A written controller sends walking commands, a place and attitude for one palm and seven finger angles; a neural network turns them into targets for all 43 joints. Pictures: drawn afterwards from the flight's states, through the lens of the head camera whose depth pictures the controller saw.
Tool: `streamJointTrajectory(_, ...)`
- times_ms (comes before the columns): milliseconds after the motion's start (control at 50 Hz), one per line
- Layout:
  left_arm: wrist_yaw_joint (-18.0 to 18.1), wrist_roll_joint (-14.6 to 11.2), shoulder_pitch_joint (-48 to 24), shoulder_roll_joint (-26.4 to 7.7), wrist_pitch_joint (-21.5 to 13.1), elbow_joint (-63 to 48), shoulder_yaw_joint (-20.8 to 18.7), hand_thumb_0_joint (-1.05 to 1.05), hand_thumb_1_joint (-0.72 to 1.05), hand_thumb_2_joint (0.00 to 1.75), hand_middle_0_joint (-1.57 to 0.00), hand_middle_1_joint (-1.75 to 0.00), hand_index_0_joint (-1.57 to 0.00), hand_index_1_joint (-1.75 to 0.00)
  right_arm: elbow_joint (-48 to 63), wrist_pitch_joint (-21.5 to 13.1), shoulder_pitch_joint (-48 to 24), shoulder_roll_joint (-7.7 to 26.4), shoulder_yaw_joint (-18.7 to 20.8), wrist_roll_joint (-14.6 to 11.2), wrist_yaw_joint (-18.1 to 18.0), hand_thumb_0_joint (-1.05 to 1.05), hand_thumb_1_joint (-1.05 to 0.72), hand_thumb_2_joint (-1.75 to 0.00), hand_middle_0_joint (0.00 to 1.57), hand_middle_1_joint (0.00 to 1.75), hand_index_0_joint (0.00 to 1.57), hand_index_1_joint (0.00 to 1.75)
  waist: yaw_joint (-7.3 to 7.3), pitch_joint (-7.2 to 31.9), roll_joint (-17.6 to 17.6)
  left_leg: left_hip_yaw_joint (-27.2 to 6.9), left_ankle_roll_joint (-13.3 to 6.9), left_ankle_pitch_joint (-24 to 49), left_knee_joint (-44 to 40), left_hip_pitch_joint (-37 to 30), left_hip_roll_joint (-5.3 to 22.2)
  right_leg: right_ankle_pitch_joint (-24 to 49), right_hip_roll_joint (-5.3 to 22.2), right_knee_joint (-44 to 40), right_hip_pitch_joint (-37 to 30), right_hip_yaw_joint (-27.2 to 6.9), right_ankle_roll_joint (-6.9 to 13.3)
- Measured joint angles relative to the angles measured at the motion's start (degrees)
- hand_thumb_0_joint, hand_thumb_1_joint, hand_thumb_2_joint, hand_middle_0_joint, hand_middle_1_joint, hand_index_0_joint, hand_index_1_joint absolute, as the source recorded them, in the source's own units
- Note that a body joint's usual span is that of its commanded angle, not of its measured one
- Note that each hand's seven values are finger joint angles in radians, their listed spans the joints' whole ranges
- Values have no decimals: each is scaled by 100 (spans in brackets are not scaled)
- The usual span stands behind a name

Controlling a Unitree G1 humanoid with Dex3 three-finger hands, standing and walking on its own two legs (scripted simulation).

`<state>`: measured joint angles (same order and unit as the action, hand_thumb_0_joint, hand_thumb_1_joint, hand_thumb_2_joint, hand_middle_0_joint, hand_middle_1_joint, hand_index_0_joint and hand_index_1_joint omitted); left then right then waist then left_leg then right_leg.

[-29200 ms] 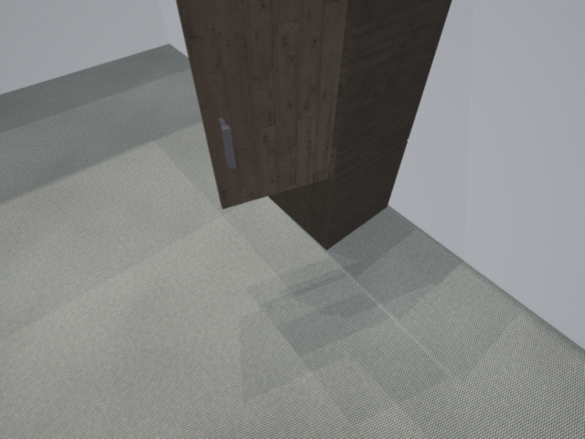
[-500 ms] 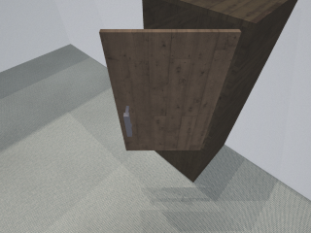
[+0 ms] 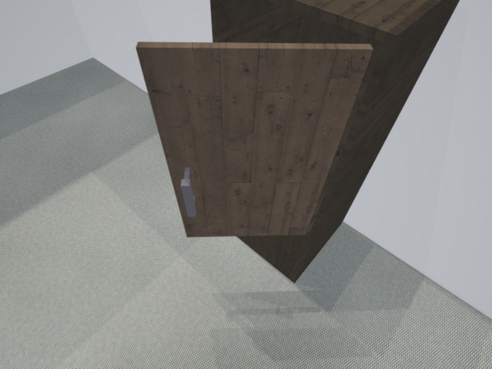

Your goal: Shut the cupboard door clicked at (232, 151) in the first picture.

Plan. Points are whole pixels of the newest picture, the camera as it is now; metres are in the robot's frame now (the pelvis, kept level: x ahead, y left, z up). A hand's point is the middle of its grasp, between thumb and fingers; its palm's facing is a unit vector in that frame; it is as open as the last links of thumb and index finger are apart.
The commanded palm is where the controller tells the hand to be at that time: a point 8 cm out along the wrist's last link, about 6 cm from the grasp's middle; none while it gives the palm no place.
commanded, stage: look again from close up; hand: left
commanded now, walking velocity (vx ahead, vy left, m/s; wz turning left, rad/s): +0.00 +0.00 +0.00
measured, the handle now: (189, 192) +0.49 +0.16 -0.09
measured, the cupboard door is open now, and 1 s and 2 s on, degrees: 43 43 43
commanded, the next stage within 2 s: raise the hand and make a fist in 0.34 s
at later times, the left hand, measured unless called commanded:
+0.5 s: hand out of the picture +0.06 +0.15 -0.16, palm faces +0.14 -0.97 -0.22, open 7.4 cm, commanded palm +0.09 +0.19 -0.07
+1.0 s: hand out of the picture +0.11 +0.14 -0.07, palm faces +0.15 -0.99 -0.06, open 5.5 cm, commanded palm +0.11 +0.19 -0.07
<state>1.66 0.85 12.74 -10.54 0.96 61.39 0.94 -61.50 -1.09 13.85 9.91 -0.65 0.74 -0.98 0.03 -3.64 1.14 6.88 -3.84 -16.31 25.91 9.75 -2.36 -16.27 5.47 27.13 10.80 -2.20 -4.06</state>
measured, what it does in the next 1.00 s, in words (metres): lowers itself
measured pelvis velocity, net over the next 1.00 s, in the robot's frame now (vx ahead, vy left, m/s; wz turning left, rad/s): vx -0.07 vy -0.08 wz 0.07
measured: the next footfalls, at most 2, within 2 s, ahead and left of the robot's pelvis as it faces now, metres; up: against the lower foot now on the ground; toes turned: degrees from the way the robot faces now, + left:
none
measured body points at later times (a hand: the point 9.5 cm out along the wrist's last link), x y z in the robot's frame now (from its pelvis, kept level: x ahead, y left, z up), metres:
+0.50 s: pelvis +0.00 -0.05 +0.00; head +0.04 -0.04 +0.45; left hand +0.06 +0.20 -0.14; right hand +0.05 -0.28 -0.15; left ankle -0.02 +0.07 -0.74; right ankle -0.02 -0.17 -0.73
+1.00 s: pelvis -0.07 -0.08 -0.13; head +0.00 -0.07 +0.31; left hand +0.10 +0.20 -0.07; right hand +0.18 -0.30 -0.18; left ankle -0.02 +0.08 -0.74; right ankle -0.02 -0.17 -0.74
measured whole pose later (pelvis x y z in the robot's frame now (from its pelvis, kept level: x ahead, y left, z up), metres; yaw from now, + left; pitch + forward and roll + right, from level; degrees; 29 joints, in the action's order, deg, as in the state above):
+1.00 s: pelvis -0.07 -0.08 -0.13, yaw +4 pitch +16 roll -1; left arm -20.4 -19.5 22.1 -12.2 -35.6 3.2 -13.0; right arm -31.9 -17.8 7.4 14.9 2.8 -0.5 -3.7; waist 3.8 7.0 0.8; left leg -5.4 3.1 -31.8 78.0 62.2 2.2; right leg -33.5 1.0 77.6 59.9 6.2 3.1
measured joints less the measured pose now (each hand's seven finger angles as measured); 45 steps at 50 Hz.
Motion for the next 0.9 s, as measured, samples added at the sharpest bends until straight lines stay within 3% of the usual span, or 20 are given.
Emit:
streamJointTrajectory(460, 36, 12, 67, 47, -128, 132, -8, 1, 91, 90, -20, -30, -20, -30, -145, 27, -198, 23, 51, -28, 5, 1, -91, -90, 20, 30, 20, 30, 17, 102, -75, -205, 372, -12, 19, 3, 371, -53, -360, -47, -70, 217, 265)
streamJointTrajectory(480, -13, -110, 335, 70, 239, -852, -333, 1, 91, 90, -20, -30, -20, -30, 66, -116, -132, 26, 25, -62, -65, 1, -91, -90, 20, 30, 20, 30, -8, 11, -59, -236, 388, -66, 177, 77, 396, -82, -376, 116, 2, 248, 285)
streamJointTrajectory(500, 77, -291, 662, 19, 260, -1978, -396, 1, 90, 90, -20, -30, -20, -30, 338, -427, 16, 29, -26, -175, -211, 1, -91, -90, 20, 30, 20, 30, 2, -33, -12, -253, 401, -128, 336, 163, 391, -153, -360, 476, 187, 281, 326)
streamJointTrajectory(560, 414, -744, 1125, -93, -202, -4178, -399, 2, 91, 90, -21, -31, -21, -31, 836, -1210, 384, 76, 48, -292, -328, 1, -91, -90, 20, 30, 20, 30, -11, 259, 38, -351, 452, -235, 591, 365, 285, -443, -223, 1033, 460, 410, 409)
streamJointTrajectory(620, 247, -899, 715, 39, -890, -4872, -625, 2, 91, 90, -23, -33, -23, -34, 1330, -1509, 351, 246, 196, -227, -211, 1, -91, -90, 20, 30, 20, 30, -133, 634, -157, -521, 478, -377, 1118, 975, 294, -701, -215, 1207, 823, 554, 373)
streamJointTrajectory(680, -411, -1140, 287, 103, -2048, -4775, -1002, 1, 91, 90, -26, -37, -26, -38, 1775, -1602, -22, 299, 299, -124, -62, 1, -91, -90, 20, 30, 20, 30, -193, 889, -129, -549, 545, -505, 1755, 1864, 354, -808, -253, 1925, 1767, 535, 464)
streamJointTrajectory(760, -1767, -1521, 295, 74, -3446, -4418, -1290, 0, 91, 90, -32, -44, -32, -44, 2360, -1669, -427, 336, 429, -92, 125, 1, -90, -90, 20, 30, 20, 30, -51, 1029, 215, -688, 708, -805, 2791, 3087, 378, -1110, -350, 3079, 3101, 410, 597)
streamJointTrajectory(820, -2393, -1633, 593, 53, -3600, -4232, -1351, 1, 90, 90, -38, -49, -37, -50, 2778, -1666, -549, 511, 533, -121, 121, 1, -90, -90, 20, 30, 20, 30, 64, 1073, 268, -807, 718, -1065, 3639, 3924, 410, -1349, -387, 3847, 3878, 479, 664)
streamJointTrajectory(900, -2380, -1804, 1013, 8, -3517, -4603, -1450, 2, 90, 90, -45, -57, -45, -57, 3037, -1681, -631, 659, 592, -124, -39, 1, -90, -90, 20, 30, 20, 30, 254, 1075, 137, -1020, 703, -1361, 4576, 4730, 446, -1600, -423, 4597, 4541, 657, 700)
